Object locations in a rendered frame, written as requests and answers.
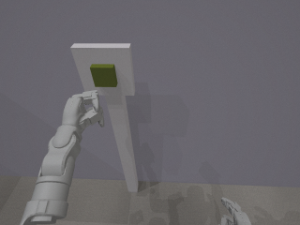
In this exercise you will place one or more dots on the right robot hand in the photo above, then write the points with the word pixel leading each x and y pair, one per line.
pixel 239 217

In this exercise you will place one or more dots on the button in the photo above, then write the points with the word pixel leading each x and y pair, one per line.
pixel 104 75

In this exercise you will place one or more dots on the left robot forearm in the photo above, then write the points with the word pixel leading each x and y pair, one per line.
pixel 49 201

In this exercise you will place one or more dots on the panel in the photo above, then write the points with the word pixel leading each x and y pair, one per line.
pixel 119 55

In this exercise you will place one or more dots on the left robot hand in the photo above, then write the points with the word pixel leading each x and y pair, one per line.
pixel 75 114

